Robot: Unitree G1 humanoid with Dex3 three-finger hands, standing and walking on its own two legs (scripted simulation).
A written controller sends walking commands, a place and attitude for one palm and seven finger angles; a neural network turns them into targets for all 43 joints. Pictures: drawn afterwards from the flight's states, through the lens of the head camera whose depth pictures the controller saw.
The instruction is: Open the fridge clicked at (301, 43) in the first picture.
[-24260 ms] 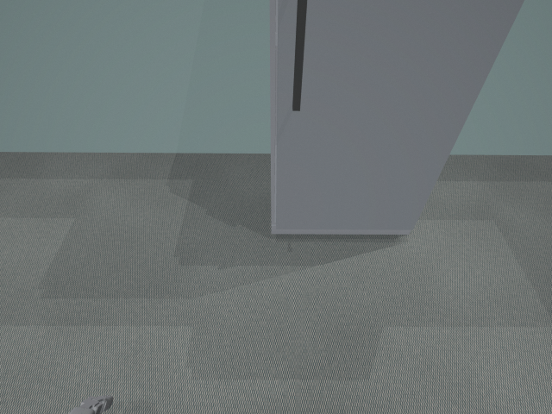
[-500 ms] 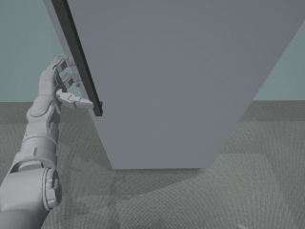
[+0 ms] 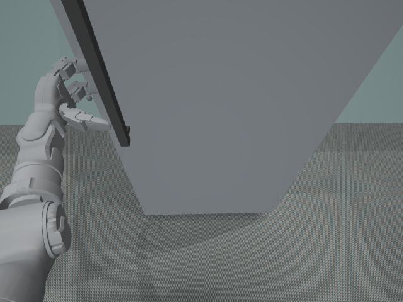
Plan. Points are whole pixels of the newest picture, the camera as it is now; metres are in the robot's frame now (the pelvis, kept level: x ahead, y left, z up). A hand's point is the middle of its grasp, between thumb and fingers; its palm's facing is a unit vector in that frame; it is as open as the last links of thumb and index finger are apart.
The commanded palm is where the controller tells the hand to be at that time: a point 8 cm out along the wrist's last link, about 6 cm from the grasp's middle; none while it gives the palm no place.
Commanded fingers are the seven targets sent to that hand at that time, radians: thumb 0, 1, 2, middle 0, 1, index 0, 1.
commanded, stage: slide the fingers in behind the handle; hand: left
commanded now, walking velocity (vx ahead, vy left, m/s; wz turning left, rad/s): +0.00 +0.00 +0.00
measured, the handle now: (105, 75) +0.52 +0.17 +0.16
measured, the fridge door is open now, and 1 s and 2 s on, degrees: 0 0 0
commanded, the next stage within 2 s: grip the handle and tug to test in 1.88 s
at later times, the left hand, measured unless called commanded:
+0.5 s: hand (93, 101) +0.47 +0.19 +0.14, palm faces -0.02 -1.00 +0.02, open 13.9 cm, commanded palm +0.44 +0.24 +0.14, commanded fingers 0.00 -0.50 0.30 -0.30 -1.20 -0.30 -1.20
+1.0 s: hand (105, 103) +0.46 +0.17 +0.14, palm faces -0.01 -1.00 +0.00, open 14.0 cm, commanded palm +0.43 +0.22 +0.14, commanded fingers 0.00 -0.50 0.30 -0.30 -1.20 -0.30 -1.20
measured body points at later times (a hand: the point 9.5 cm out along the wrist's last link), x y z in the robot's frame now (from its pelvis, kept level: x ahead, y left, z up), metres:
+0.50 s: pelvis +0.00 +0.02 +0.00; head +0.05 +0.02 +0.44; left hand +0.46 +0.25 +0.14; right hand +0.04 -0.25 -0.12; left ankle +0.00 +0.10 -0.72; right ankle +0.00 -0.10 -0.72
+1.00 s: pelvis +0.00 +0.00 +0.00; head +0.04 +0.00 +0.45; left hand +0.45 +0.22 +0.14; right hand +0.08 -0.26 -0.11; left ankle +0.00 +0.10 -0.72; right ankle +0.00 -0.10 -0.72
